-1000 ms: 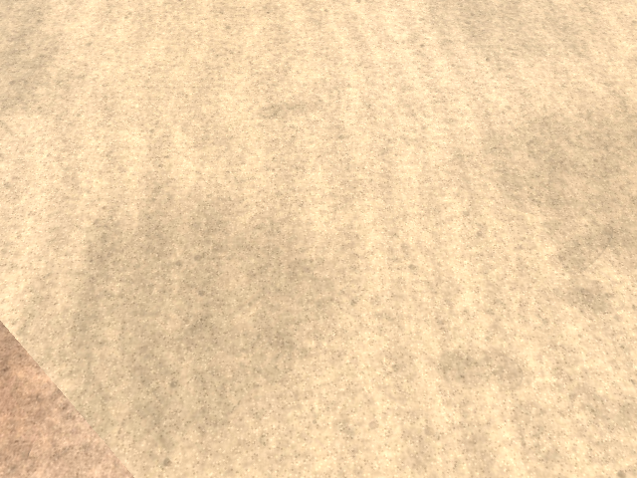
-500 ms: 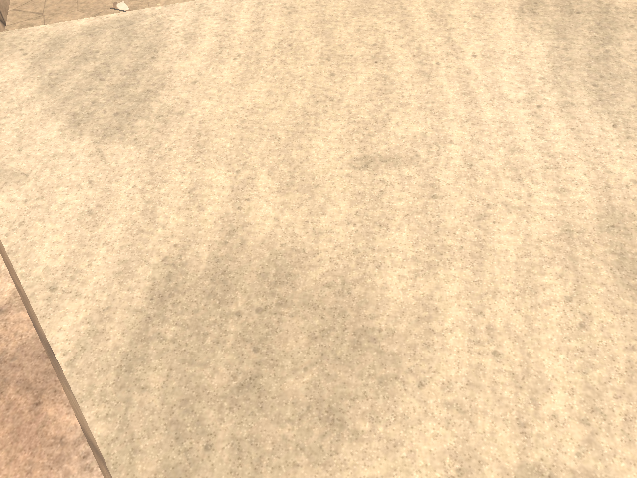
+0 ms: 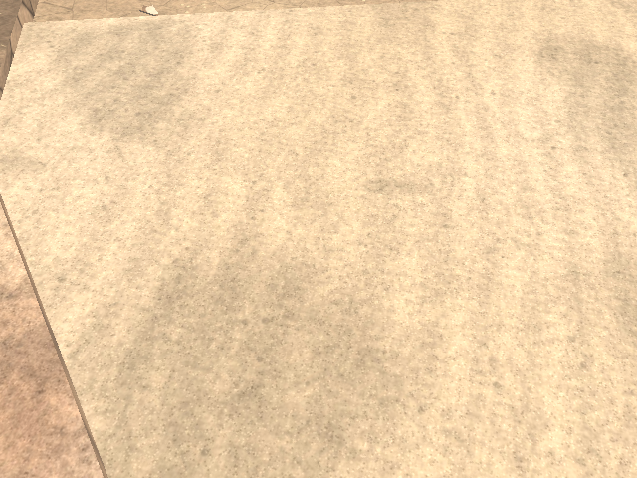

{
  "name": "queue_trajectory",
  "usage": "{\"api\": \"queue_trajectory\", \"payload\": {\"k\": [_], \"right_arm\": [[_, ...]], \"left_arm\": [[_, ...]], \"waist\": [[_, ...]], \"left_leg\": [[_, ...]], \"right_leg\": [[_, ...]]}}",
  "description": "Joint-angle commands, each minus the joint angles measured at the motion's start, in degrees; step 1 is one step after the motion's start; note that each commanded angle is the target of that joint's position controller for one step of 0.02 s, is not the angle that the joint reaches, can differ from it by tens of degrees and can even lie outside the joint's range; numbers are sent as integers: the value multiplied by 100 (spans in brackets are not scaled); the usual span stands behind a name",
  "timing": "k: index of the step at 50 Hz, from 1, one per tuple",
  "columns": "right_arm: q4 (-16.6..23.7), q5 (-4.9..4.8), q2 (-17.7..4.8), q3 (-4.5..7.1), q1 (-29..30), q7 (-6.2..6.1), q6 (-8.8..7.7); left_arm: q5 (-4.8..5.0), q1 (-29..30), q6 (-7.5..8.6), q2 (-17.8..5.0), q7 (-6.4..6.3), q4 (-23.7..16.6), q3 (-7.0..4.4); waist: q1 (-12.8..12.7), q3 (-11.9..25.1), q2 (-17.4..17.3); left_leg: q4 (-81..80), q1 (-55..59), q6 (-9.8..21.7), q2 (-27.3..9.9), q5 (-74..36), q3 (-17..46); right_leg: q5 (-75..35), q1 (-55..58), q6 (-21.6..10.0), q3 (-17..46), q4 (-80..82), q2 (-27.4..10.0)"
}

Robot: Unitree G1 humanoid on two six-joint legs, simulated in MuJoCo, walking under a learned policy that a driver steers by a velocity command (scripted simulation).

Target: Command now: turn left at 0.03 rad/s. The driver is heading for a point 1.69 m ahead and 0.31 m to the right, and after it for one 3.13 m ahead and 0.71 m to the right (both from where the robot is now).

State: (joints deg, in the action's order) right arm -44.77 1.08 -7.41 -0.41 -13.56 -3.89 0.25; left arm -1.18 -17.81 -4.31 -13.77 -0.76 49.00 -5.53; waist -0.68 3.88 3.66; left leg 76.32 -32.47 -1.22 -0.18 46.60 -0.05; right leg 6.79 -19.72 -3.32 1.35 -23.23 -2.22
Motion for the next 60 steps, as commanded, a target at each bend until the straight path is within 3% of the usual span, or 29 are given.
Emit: {"api": "queue_trajectory", "payload": {"k": [1,3,13,15,18,21,24,26,27,28,29,30,31,34,35,37,40,42,44,46,47,48,49,50,51,53,54,56,60], "right_arm": [[372,-31,-376,80,401,8,-141],[270,-84,-387,71,259,-16,-120],[-144,-127,-153,24,108,24,-141],[-366,-125,-71,9,-154,67,-144],[-492,-199,-311,133,-255,51,-205],[-597,-226,-555,294,-292,52,-321],[-693,-321,-982,462,-197,56,-432],[-626,-333,-713,417,180,115,-471],[-571,-282,-381,335,562,195,-475],[-591,-209,209,191,515,250,-545],[-449,-332,53,205,29,239,-664],[-262,-516,-185,246,369,209,-800],[-157,-482,-236,240,809,209,-899],[34,-178,-231,215,1043,262,-880],[98,-210,-397,253,1120,299,-837],[286,-75,-443,217,1628,331,-788],[522,-305,-408,223,2271,424,-727],[558,-375,-544,277,2428,498,-702],[562,-369,-631,336,2469,565,-714],[444,-316,-848,460,1980,566,-700],[231,-328,-1069,578,1182,524,-676],[-50,-313,-1308,660,-48,499,-650],[-311,-166,-1880,803,-1057,507,-649],[-474,-175,-1626,730,-1328,549,-645],[-434,-208,-1368,636,-617,559,-665],[-257,-152,-1084,526,502,560,-714],[-266,-77,-987,497,685,570,-760],[-404,-92,-908,487,566,569,-773],[-673,-158,-1230,531,-27,420,-752]], "left_arm": [[-57,-335,-41,-133,39,-120,3],[24,-352,-29,-263,43,-106,-2],[4,-688,52,-187,-77,97,64],[63,-841,32,19,-105,237,125],[206,-696,77,-180,-185,207,75],[199,-467,258,103,-156,137,136],[216,-366,506,513,-31,97,212],[270,-1289,664,553,-8,575,163],[242,-2269,698,450,13,984,76],[132,-2933,712,47,62,1202,-20],[179,-2629,768,-343,140,1018,-16],[126,-2223,816,-359,111,850,13],[29,-1895,833,100,18,778,185],[121,-1393,765,404,-98,689,397],[129,-1350,763,440,-112,651,435],[100,-1253,782,200,-167,543,406],[231,-1377,881,-341,-206,583,282],[296,-1508,877,-347,-196,663,243],[261,-1677,803,-274,-175,740,211],[154,-1648,745,-365,-129,714,134],[64,-1552,717,-434,-98,658,104],[-27,-1224,711,-366,-57,449,138],[50,-1816,789,240,10,331,303],[201,-1856,940,210,63,438,303],[324,-1364,1007,-156,58,285,180],[239,-411,1028,-394,-41,-36,98],[183,-430,990,-376,-85,-86,54],[202,-608,915,-184,-104,-67,56],[108,218,883,-241,-106,-350,33]], "waist": [[-45,-463,-675],[42,-625,-596],[108,-193,-237],[138,-170,-168],[246,-680,-46],[310,-847,-471],[100,-946,-1429],[-355,-672,-1275],[-786,-308,-766],[-837,-22,430],[-351,-107,754],[-320,-378,468],[-396,-445,-19],[-45,-766,-111],[3,-933,10],[-148,-968,220],[-261,-1019,408],[-306,-1162,280],[-335,-1137,224],[-68,-734,389],[318,-198,464],[896,630,338],[836,1844,-1334],[814,2385,-1941],[656,1265,-1609],[235,65,-561],[3,-36,-672],[-145,-84,-863],[-39,-471,-664]], "left_leg": [[-2032,-1122,727,-383,-879,1006],[-1854,-886,662,-285,-1033,726],[-1261,-658,524,-224,-1195,314],[-1373,-808,556,-146,-44,241],[-1646,-1004,846,-80,949,232],[-2421,-849,1277,-395,1272,1071],[-3212,-338,1750,-1184,971,2788],[-2032,-426,1376,-1111,-365,2160],[-380,-1149,909,-691,-1548,1098],[2671,-2351,385,-2,-2078,-213],[3495,-3495,300,158,-953,-207],[3559,-4077,410,-101,-1499,148],[3509,-4369,495,-275,-2310,432],[2011,-4100,407,-669,-3220,461],[724,-3722,289,-712,-3581,284],[-1487,-2066,131,-531,-4869,-136],[-3613,-374,38,-122,-5361,-233],[-4482,-489,148,-69,-5262,-175],[-4924,-332,277,-33,-5134,-140],[-4834,481,469,151,-4452,-210],[-4665,1568,635,283,-4047,-268],[-4149,3506,927,-236,-4248,289],[-4518,6029,1875,-1786,-3412,2882],[-5770,6125,2049,-2198,-2218,4917],[-5926,5220,1744,-2046,-1850,4270],[-6205,2869,1438,-1641,-3219,2656],[-6349,2318,1333,-1356,-3666,2128],[-6554,1968,1336,-1094,-3836,1632],[-6763,2004,1373,-1057,-4862,1225]], "right_leg": [[-415,775,-204,1,-12,-103],[-19,379,-166,165,278,-207],[-215,662,-153,252,340,-385],[1252,696,-95,219,317,-261],[2924,177,-198,459,330,-273],[2429,-85,-87,190,-373,2],[1171,-564,-57,-115,-1575,469],[825,183,-186,-135,-1149,415],[767,1554,-413,204,-481,239],[640,2566,-910,1814,-118,-620],[1170,2977,-1592,3813,563,-1399],[1980,2800,-1758,4453,897,-1742],[1731,2855,-1551,3912,757,-1634],[712,1915,-1099,2355,725,-1106],[890,1521,-972,1874,970,-826],[389,406,-843,1174,1490,-512],[19,338,-759,975,2157,-653],[-78,1376,-685,935,2071,-869],[-427,2108,-570,912,1722,-1061],[-2308,2441,-425,736,818,-1004],[-3235,2265,-345,578,-124,-836],[-2849,1142,-218,432,-1647,-633],[-373,-1221,199,203,-4194,267],[2291,-1825,177,973,-5358,576],[1932,-2473,113,903,-5834,266],[931,-1986,39,549,-5294,-256],[697,-1622,-1,547,-4958,-460],[540,-1370,-9,461,-4596,-563],[-270,-2085,198,288,-3619,-658]]}}
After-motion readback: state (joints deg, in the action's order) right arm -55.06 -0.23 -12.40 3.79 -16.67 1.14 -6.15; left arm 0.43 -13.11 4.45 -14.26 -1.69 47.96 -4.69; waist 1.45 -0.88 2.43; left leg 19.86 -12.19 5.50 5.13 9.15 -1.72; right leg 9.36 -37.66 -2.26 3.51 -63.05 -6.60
